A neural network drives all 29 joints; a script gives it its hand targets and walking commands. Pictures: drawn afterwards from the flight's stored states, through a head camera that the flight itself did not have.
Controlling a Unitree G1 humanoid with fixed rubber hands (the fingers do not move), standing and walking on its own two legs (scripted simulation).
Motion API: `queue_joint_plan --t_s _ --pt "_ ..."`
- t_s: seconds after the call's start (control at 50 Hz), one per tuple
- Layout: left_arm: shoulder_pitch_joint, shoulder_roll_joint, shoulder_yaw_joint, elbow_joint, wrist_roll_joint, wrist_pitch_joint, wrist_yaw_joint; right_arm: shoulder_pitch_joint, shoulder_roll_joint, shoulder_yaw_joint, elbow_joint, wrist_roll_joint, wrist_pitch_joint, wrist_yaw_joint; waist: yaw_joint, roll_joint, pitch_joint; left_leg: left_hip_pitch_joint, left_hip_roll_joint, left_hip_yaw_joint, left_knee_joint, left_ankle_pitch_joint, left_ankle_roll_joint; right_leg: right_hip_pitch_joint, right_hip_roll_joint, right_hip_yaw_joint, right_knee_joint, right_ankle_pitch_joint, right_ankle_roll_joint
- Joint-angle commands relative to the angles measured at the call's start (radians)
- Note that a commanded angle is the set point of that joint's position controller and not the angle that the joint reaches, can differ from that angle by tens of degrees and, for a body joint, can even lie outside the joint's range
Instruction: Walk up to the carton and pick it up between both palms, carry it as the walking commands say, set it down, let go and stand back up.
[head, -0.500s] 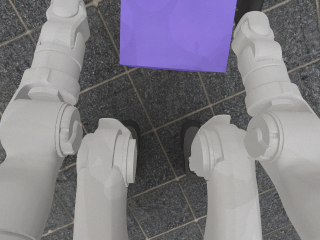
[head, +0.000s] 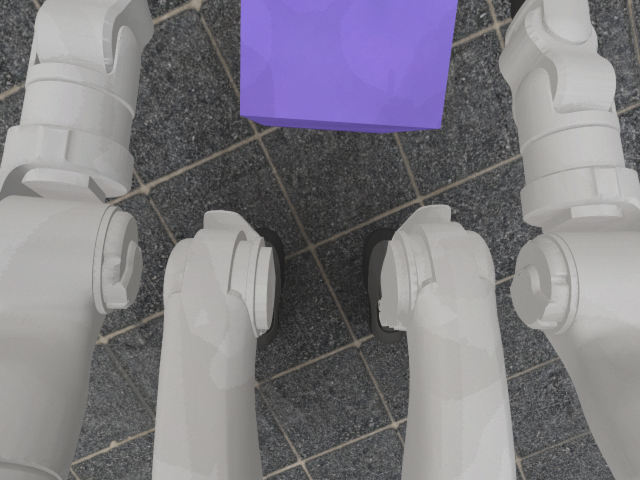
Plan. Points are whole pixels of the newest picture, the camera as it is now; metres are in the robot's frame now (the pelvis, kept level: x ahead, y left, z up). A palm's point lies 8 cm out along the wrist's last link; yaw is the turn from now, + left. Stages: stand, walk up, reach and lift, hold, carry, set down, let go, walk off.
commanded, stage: set down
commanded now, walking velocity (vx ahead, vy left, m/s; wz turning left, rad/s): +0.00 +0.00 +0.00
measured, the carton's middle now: (335, 32) +0.53 -0.02 -0.27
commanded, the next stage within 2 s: let go in 1.02 s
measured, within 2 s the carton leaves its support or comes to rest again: neither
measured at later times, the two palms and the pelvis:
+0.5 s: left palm out of the picture +0.57 +0.17 +0.01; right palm out of the picture +0.53 -0.18 +0.00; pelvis +0.00 +0.00 +0.12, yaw +0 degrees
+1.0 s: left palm out of the picture +0.57 +0.18 +0.16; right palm out of the picture +0.53 -0.19 +0.15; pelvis +0.02 +0.01 +0.24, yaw +0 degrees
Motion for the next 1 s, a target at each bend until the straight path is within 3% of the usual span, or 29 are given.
queue_joint_plan --t_s 0.0,0.04,0.12,0.16,0.2,0.22,0.24,0.28,0.32,0.38,0.42,0.52,0.56,0.58,0.6,0.62,0.64,0.66,0.68,0.7,0.72,0.74,0.8,0.82,0.86,0.9,0.92,0.94,0.98 --pt "-0.295 0.096 -0.011 -0.088 -0.104 -0.014 0.003 -0.236 -0.058 0.015 -0.175 -0.007 -0.012 -0.019 -0.126 0.018 -1.788 0.738 -0.017 -0.033 -0.243 0.26 -0.038 0.517 0.024 -0.116 -0.251 0.291 -0.006" --pt "-0.332 0.129 0.018 -0.24 -0.077 -0.005 0.015 -0.288 -0.089 0.001 -0.314 -0.008 0.005 -0.031 -0.088 0.063 -1.963 0.859 -0.026 -0.025 -0.264 0.364 -0.039 0.614 0.029 -0.098 -0.272 0.377 -0.01" --pt "-0.318 0.157 0.059 -0.212 -0.063 0.027 -0.002 -0.255 -0.064 0.007 -0.263 -0.025 0.047 -0.033 -0.075 -0.01 -1.883 0.829 -0.026 -0.022 -0.334 0.254 -0.033 0.636 0.03 -0.105 -0.344 0.27 -0.004" --pt "-0.249 0.103 0.059 -0.154 -0.045 0.031 -0.005 -0.181 -0.097 -0.047 -0.157 -0.064 0.044 -0.018 -0.121 0.048 -1.84 0.829 -0.028 -0.027 -0.373 0.257 -0.047 0.613 0.034 -0.103 -0.376 0.286 -0.017" --pt "-0.272 0.117 0.04 -0.365 -0.049 0.027 0.007 -0.195 -0.094 -0.066 -0.392 -0.045 0.038 -0.029 -0.12 0.101 -2.125 1.07 -0.046 -0.048 -0.385 0.46 -0.048 0.678 0.058 -0.114 -0.394 0.408 -0.019" --pt "-0.191 0.099 0.05 -0.214 -0.051 0.043 -0.002 -0.165 -0.117 -0.048 -0.274 -0.047 0.05 -0.021 -0.104 0.114 -2.048 0.998 -0.043 -0.024 -0.388 0.393 -0.054 0.691 0.047 -0.103 -0.411 0.361 -0.014" --pt "-0.24 0.14 0.068 -0.275 -0.046 0.05 -0.004 -0.145 -0.087 -0.049 -0.251 -0.054 0.073 -0.019 -0.105 0.09 -2.02 1.042 -0.039 -0.038 -0.429 0.355 -0.048 0.674 0.048 -0.104 -0.443 0.309 -0.017" --pt "-0.197 0.12 0.072 -0.24 -0.045 0.06 -0.008 -0.187 -0.092 -0.034 -0.363 -0.064 0.078 -0.017 -0.101 -0.001 -2.02 0.989 -0.048 -0.04 -0.453 0.383 -0.033 0.73 0.055 -0.099 -0.462 0.363 -0.011" --pt "-0.212 0.12 0.078 -0.323 -0.064 0.064 -0.011 -0.155 -0.084 -0.07 -0.428 -0.065 0.081 -0.016 -0.126 0.026 -2.14 1.139 -0.049 -0.063 -0.479 0.469 -0.037 0.765 0.059 -0.111 -0.498 0.399 -0.01" --pt "-0.164 0.162 0.113 -0.281 -0.006 0.075 -0.012 -0.12 -0.076 -0.064 -0.396 -0.054 0.1 -0.01 -0.07 0.075 -2.103 1.143 -0.039 -0.053 -0.531 0.461 -0.045 0.776 0.056 -0.097 -0.536 0.391 -0.004" --pt "-0.137 0.128 0.087 -0.259 -0.042 0.088 -0.015 -0.111 -0.091 -0.057 -0.357 -0.076 0.115 0.0 -0.102 0.023 -2.089 1.148 -0.049 -0.044 -0.577 0.455 -0.036 0.83 0.059 -0.096 -0.587 0.407 -0.005" --pt "-0.143 0.151 0.124 -0.356 -0.047 0.096 -0.02 -0.108 -0.074 -0.015 -0.442 -0.04 0.129 -0.006 -0.057 0.013 -2.182 1.203 -0.05 -0.034 -0.641 0.503 -0.036 1.021 0.053 -0.062 -0.669 0.5 -0.012" --pt "-0.173 0.141 0.1 -0.345 -0.051 0.099 -0.026 -0.097 -0.081 -0.052 -0.37 -0.05 0.131 0.007 -0.095 0.039 -2.1 1.243 -0.045 -0.049 -0.685 0.485 -0.044 0.948 0.047 -0.073 -0.713 0.447 -0.009" --pt "-0.16 0.158 0.112 -0.32 -0.037 0.099 -0.031 -0.104 -0.085 -0.039 -0.389 -0.052 0.132 0.009 -0.077 0.033 -2.102 1.288 -0.04 -0.06 -0.71 0.509 -0.044 0.921 0.05 -0.078 -0.723 0.452 -0.003" --pt "-0.142 0.122 0.089 -0.316 -0.053 0.099 -0.032 -0.07 -0.109 -0.071 -0.412 -0.075 0.117 0.011 -0.138 0.056 -2.144 1.357 -0.035 -0.078 -0.709 0.574 -0.05 0.932 0.052 -0.085 -0.737 0.484 -0.007" --pt "-0.146 0.161 0.118 -0.331 -0.042 0.097 -0.026 -0.127 -0.111 -0.069 -0.476 -0.075 0.118 0.005 -0.094 0.011 -2.191 1.393 -0.038 -0.076 -0.732 0.575 -0.043 0.978 0.054 -0.092 -0.751 0.473 -0.001" --pt "-0.124 0.153 0.105 -0.296 -0.03 0.096 -0.027 -0.08 -0.108 -0.057 -0.358 -0.066 0.129 0.008 -0.094 0.038 -2.098 1.33 -0.032 -0.056 -0.749 0.534 -0.05 0.987 0.043 -0.073 -0.772 0.475 -0.001" --pt "-0.109 0.157 0.133 -0.301 -0.027 0.092 -0.035 -0.113 -0.068 -0.021 -0.414 -0.057 0.127 0.014 -0.04 -0.004 -2.096 1.332 -0.038 -0.052 -0.796 0.499 -0.041 1.059 0.043 -0.067 -0.8 0.467 -0.003" --pt "-0.189 0.157 0.114 -0.286 -0.037 0.093 -0.035 -0.157 -0.106 -0.051 -0.372 -0.077 0.127 0.016 -0.085 0.004 -2.042 1.304 -0.034 -0.055 -0.803 0.408 -0.047 0.994 0.042 -0.08 -0.813 0.383 -0.004" --pt "-0.128 0.144 0.127 -0.23 -0.019 0.093 -0.044 -0.13 -0.096 -0.059 -0.381 -0.093 0.122 0.013 -0.08 -0.018 -2.052 1.287 -0.04 -0.034 -0.809 0.42 -0.041 1.07 0.036 -0.071 -0.836 0.423 0.005" --pt "-0.147 0.124 0.093 -0.368 -0.057 0.089 -0.044 -0.118 -0.124 -0.07 -0.431 -0.088 0.121 0.01 -0.117 0.015 -2.143 1.376 -0.04 -0.05 -0.854 0.509 -0.052 1.134 0.044 -0.077 -0.857 0.501 -0.008" --pt "-0.132 0.164 0.111 -0.301 -0.029 0.087 -0.041 -0.096 -0.087 -0.05 -0.374 -0.083 0.124 0.018 -0.064 0.027 -2.07 1.39 -0.033 -0.057 -0.877 0.527 -0.047 1.077 0.043 -0.072 -0.862 0.492 -0.002" --pt "-0.129 0.131 0.12 -0.286 -0.038 0.073 -0.054 -0.08 -0.098 -0.063 -0.349 -0.105 0.102 0.028 -0.094 0.004 -2.05 1.419 -0.029 -0.063 -0.94 0.471 -0.06 1.134 0.041 -0.083 -0.939 0.449 -0.004" --pt "-0.125 0.151 0.133 -0.207 -0.014 0.072 -0.05 -0.123 -0.059 -0.049 -0.347 -0.088 0.109 0.029 -0.046 -0.008 -1.956 1.394 -0.022 -0.057 -0.956 0.449 -0.048 1.098 0.035 -0.067 -0.946 0.425 0.007" --pt "-0.089 0.144 0.13 -0.305 -0.005 0.064 -0.055 -0.055 -0.056 -0.035 -0.386 -0.081 0.106 0.038 -0.044 0.022 -2.109 1.535 -0.03 -0.068 -0.995 0.558 -0.052 1.217 0.039 -0.057 -0.997 0.519 -0.001" --pt "-0.103 0.088 0.142 -0.117 0.02 0.053 -0.073 -0.07 -0.054 -0.064 -0.191 -0.142 0.087 0.037 -0.077 0.027 -1.749 1.342 -0.02 -0.054 -1.039 0.389 -0.054 1.113 0.018 -0.053 -1.047 0.394 -0.005" --pt "-0.051 0.073 0.177 -0.018 0.067 0.028 -0.092 -0.085 0.02 -0.053 -0.19 -0.148 0.069 0.052 -0.025 -0.009 -1.527 1.214 -0.013 -0.044 -1.05 0.366 -0.038 1.061 0.013 -0.03 -1.06 0.386 0.0" --pt "-0.036 0.05 0.187 0.0 0.084 -0.001 -0.099 -0.031 0.031 -0.08 -0.147 -0.186 0.043 0.063 -0.047 0.011 -1.47 1.229 -0.007 -0.066 -1.092 0.359 -0.049 1.012 0.011 -0.042 -1.079 0.369 0.0" --pt "-0.056 0.063 0.251 -0.086 0.132 -0.06 -0.102 -0.019 0.079 -0.092 -0.18 -0.192 -0.008 0.079 -0.005 -0.012 -1.468 1.275 -0.007 -0.076 -1.112 0.464 -0.048 0.986 0.022 -0.039 -1.101 0.427 0.009"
